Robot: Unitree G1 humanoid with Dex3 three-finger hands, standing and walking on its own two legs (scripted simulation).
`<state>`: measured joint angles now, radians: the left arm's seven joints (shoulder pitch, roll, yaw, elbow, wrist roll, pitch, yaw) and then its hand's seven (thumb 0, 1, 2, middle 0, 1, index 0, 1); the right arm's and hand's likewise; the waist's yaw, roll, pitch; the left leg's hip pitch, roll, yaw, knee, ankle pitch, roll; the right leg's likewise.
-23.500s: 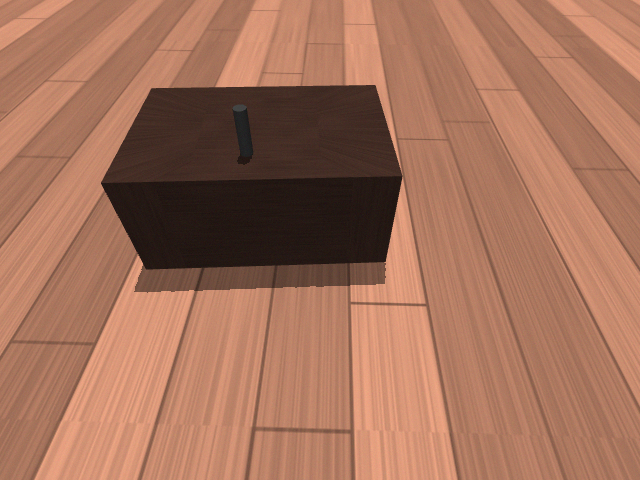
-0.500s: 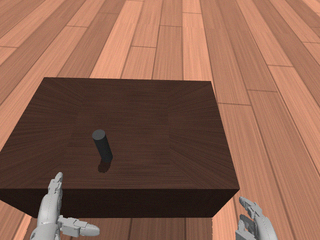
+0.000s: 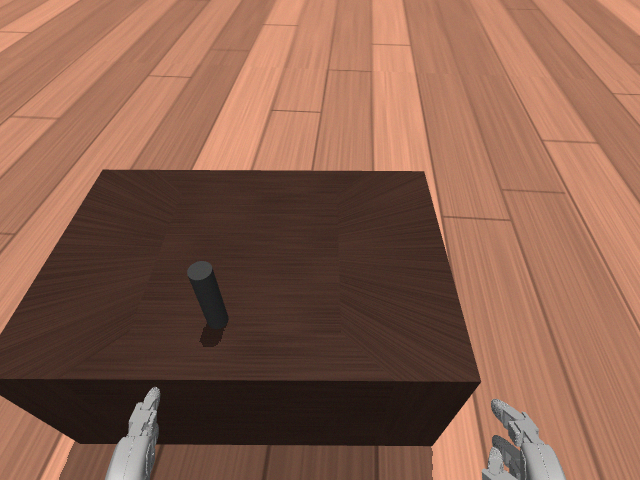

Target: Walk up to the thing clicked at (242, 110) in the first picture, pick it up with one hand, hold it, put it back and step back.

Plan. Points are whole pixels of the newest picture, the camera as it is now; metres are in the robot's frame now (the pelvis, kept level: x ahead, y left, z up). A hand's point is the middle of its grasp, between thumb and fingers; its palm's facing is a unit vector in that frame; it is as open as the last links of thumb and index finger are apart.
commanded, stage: home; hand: left
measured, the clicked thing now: (209, 297) +0.51 +0.24 -0.18
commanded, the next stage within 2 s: stand in 1.64 s
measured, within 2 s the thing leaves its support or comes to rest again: neither
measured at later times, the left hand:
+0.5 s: hand (172, 462) +0.19 +0.19 -0.05, palm faces +0.11 -0.97 -0.24, open 17.3 cm
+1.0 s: hand (180, 456) +0.19 +0.18 -0.05, palm faces +0.11 -0.97 -0.24, open 17.3 cm
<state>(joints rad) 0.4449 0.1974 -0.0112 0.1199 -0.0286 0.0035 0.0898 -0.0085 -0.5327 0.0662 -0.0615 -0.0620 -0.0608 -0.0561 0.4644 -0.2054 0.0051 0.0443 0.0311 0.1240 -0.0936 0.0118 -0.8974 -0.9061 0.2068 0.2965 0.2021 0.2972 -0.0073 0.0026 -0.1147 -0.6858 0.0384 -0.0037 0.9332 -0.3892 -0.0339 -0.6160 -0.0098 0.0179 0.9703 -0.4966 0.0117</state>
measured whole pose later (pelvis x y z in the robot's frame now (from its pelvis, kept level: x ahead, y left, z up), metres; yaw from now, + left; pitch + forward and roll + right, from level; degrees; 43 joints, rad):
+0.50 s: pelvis +0.01 +0.01 +0.00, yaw +0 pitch +10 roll +0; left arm 0.46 0.21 0.00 0.08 -0.03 0.00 0.10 -0.01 -0.52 0.07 -0.06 -0.06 -0.06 -0.06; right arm 0.47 -0.20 0.00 0.02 0.03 0.13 -0.09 0.01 -0.90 -0.91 0.21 0.30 0.20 0.30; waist 0.00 -0.01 -0.12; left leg -0.71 0.03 0.01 0.97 -0.42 -0.02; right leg -0.63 -0.02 0.03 0.98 -0.52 0.03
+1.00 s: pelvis +0.02 +0.01 +0.00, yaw +0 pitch +10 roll +0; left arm 0.47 0.20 0.00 0.07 -0.02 0.02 0.09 -0.01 -0.51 0.07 -0.06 -0.06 -0.06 -0.06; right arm 0.48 -0.20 0.00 -0.01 0.03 0.15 -0.09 0.01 -0.90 -0.91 0.21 0.30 0.20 0.30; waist 0.00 -0.01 -0.13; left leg -0.71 0.03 0.00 0.97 -0.44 -0.03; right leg -0.64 -0.02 0.03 0.99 -0.54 0.02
